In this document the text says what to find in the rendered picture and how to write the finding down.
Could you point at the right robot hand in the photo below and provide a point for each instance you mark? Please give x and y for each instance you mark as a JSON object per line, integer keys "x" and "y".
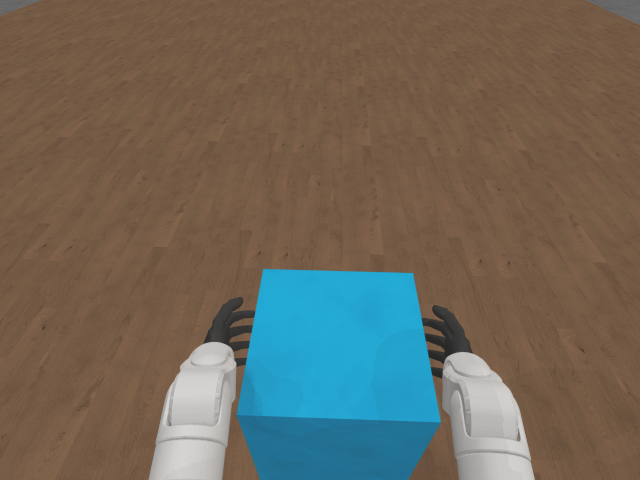
{"x": 454, "y": 340}

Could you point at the carton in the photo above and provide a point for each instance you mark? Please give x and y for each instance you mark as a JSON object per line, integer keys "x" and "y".
{"x": 337, "y": 383}

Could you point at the left robot hand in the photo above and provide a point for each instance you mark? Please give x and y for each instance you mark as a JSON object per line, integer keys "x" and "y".
{"x": 220, "y": 331}

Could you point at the right robot forearm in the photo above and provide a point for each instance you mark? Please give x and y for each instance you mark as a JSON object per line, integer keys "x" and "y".
{"x": 488, "y": 434}

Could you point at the left robot forearm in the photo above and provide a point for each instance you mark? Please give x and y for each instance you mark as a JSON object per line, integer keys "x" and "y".
{"x": 194, "y": 426}

